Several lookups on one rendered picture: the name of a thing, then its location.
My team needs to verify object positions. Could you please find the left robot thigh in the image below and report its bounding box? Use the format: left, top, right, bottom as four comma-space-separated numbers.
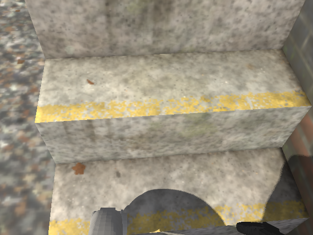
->
88, 208, 127, 235

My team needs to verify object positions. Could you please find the robot right hand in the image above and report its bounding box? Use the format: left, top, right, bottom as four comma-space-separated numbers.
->
236, 221, 285, 235

